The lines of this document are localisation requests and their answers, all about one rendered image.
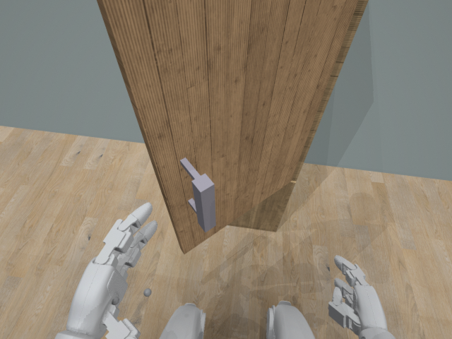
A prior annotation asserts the right robot hand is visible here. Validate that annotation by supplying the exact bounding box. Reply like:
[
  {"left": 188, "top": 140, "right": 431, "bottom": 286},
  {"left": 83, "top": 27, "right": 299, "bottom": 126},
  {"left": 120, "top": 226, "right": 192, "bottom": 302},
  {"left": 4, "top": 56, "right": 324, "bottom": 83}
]
[{"left": 328, "top": 255, "right": 388, "bottom": 337}]

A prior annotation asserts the robot left thigh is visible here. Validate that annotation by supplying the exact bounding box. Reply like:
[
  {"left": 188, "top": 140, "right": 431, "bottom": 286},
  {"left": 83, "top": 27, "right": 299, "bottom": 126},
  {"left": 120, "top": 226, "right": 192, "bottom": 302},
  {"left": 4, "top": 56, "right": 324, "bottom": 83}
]
[{"left": 159, "top": 305, "right": 206, "bottom": 339}]

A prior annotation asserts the left robot hand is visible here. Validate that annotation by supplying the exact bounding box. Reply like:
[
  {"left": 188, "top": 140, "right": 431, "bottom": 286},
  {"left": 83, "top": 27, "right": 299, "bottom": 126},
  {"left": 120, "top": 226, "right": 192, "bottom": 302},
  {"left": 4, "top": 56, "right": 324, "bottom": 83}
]
[{"left": 66, "top": 202, "right": 157, "bottom": 339}]

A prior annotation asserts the robot right thigh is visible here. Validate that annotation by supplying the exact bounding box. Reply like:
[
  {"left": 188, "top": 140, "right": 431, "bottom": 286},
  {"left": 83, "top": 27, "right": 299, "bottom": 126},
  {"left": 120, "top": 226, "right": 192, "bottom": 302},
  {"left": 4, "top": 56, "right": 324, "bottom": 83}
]
[{"left": 266, "top": 304, "right": 315, "bottom": 339}]

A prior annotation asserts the cupboard door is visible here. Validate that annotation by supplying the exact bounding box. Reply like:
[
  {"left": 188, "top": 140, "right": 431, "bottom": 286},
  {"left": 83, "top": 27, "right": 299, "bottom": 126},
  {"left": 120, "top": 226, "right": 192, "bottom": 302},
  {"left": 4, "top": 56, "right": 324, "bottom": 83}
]
[{"left": 97, "top": 0, "right": 359, "bottom": 254}]

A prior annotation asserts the handle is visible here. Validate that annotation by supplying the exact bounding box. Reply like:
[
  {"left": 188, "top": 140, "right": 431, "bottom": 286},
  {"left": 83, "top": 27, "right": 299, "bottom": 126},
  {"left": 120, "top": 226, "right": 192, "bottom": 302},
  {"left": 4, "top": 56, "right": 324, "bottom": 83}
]
[{"left": 180, "top": 158, "right": 216, "bottom": 232}]

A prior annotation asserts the robot thigh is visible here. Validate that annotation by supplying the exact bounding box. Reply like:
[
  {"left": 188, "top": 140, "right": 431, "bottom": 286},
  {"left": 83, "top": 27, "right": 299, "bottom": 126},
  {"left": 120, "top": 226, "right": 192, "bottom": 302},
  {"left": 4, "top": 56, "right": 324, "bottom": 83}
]
[
  {"left": 159, "top": 305, "right": 206, "bottom": 339},
  {"left": 266, "top": 304, "right": 315, "bottom": 339}
]

